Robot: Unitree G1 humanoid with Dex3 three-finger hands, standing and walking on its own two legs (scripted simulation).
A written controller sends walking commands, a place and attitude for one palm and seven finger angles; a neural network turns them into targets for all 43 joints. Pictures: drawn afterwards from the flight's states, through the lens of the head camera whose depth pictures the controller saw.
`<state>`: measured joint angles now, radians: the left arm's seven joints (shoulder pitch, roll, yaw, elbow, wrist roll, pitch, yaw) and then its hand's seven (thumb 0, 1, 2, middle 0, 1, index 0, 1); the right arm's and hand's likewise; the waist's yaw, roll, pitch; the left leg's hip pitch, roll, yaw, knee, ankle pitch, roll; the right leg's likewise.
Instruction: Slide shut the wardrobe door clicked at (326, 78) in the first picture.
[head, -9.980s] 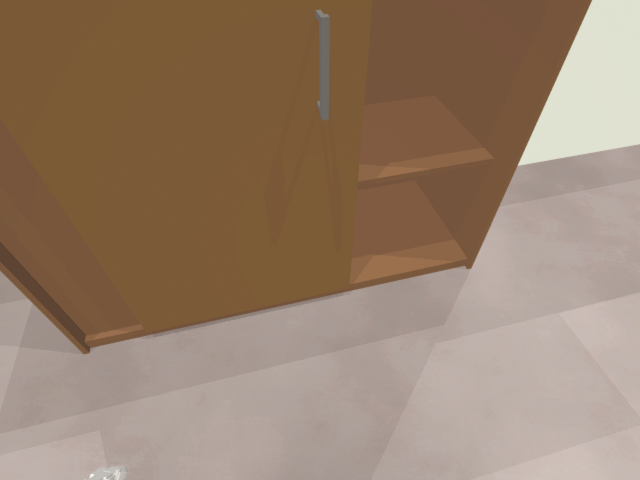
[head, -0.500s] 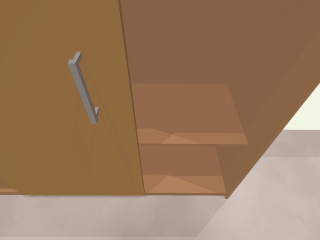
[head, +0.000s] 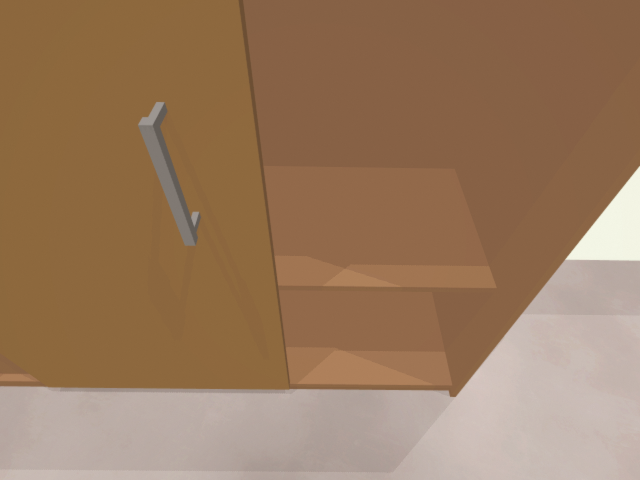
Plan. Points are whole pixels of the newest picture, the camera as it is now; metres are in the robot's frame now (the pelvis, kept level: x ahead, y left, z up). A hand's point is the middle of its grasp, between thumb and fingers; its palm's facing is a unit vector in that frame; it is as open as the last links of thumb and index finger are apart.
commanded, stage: look again from close up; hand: left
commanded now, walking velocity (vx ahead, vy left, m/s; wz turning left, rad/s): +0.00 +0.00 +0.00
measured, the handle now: (176, 181) +0.45 +0.23 +0.13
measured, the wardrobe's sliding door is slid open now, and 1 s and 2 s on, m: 0.50 0.50 0.50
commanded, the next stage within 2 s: raise the hand with hooked fingers in 0.28 s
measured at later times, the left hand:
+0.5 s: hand out of the picture +0.10 +0.20 -0.09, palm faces +0.21 -0.95 -0.23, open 7.3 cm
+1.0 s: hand (140, 463) +0.14 +0.20 +0.02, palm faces +0.07 -0.99 -0.07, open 9.8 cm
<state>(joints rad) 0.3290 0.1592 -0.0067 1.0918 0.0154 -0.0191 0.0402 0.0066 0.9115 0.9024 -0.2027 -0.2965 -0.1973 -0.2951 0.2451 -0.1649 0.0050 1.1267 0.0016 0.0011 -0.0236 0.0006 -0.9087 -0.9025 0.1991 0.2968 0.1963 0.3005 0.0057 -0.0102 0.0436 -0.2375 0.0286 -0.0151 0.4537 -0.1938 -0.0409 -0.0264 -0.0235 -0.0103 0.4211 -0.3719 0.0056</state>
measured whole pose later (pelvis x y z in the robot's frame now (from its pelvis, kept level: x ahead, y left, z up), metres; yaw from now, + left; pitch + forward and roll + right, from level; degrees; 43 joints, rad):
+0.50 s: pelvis -0.01 +0.00 -0.01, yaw +0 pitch +0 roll +1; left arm 0.51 0.19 0.02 0.28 -0.10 0.01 0.10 0.03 0.93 0.89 -0.21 -0.31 -0.20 -0.31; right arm 0.31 -0.19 -0.01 0.91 0.04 -0.20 -0.08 0.01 -0.91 -0.90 0.20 0.30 0.20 0.30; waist 0.02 0.00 0.04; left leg -0.32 0.02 0.00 0.52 -0.20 -0.04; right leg -0.14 -0.04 -0.02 0.57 -0.41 0.00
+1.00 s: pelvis -0.07 +0.00 -0.07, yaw +2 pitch +5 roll -3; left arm 0.36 0.24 0.17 -0.03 -0.27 -0.38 -0.26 0.02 0.38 0.68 -0.24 -0.63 -0.23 -0.63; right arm 0.21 -0.21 0.03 0.58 0.02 -0.26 -0.09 0.01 -0.90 -0.90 0.20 0.30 0.20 0.30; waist 0.04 0.05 -0.09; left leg -0.78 0.06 -0.11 1.01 -0.34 -0.05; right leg -0.54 0.01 -0.10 1.02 -0.57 -0.02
